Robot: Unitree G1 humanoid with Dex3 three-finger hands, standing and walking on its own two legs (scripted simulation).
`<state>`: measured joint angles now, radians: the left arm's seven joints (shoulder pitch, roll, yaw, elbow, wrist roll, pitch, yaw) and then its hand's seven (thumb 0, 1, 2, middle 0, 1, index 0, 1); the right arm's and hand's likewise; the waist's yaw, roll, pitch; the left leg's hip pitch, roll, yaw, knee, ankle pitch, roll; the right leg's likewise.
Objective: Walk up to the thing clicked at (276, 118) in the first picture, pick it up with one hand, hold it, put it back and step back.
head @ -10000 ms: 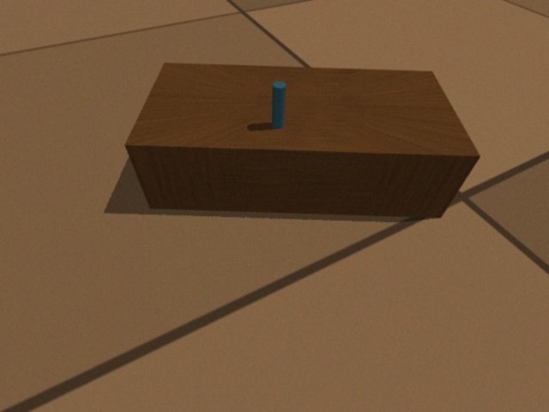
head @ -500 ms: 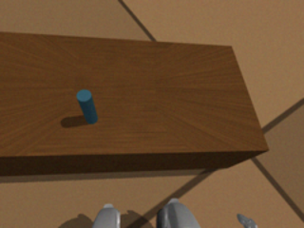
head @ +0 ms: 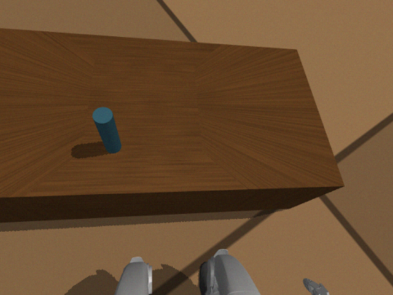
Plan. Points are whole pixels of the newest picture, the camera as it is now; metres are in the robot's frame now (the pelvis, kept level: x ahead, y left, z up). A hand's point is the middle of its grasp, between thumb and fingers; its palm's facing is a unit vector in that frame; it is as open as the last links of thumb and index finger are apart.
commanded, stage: go down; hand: left
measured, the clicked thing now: (108, 132) +0.54 +0.20 -0.21
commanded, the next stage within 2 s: approach in 1.04 s
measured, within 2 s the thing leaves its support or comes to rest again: neither
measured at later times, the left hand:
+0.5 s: hand out of the picture +0.43 +0.40 +0.06, palm faces +0.24 -0.97 -0.05, open 17.2 cm
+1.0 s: hand out of the picture +0.45 +0.40 +0.06, palm faces +0.23 -0.97 -0.03, open 17.1 cm
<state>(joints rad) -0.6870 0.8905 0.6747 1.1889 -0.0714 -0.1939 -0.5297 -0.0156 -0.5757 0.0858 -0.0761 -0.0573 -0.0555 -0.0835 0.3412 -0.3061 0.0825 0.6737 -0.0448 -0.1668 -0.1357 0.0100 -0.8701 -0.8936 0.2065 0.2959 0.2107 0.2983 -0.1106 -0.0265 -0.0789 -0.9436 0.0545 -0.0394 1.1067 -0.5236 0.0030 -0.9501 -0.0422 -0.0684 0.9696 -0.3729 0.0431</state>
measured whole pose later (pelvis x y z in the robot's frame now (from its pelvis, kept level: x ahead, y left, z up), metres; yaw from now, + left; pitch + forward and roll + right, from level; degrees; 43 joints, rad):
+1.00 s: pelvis +0.00 +0.00 -0.02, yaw +0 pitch +25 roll -5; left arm -0.85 1.00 0.72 1.25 -0.08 -0.23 -0.57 -0.01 -0.48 0.10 -0.08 -0.07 -0.05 -0.10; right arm 0.33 -0.31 0.12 0.65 -0.05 -0.14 -0.12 0.01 -0.87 -0.89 0.21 0.30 0.21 0.30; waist -0.16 -0.03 -0.07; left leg -1.08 0.06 -0.06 1.20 -0.55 0.00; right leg -1.08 -0.04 -0.08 1.05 -0.40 0.04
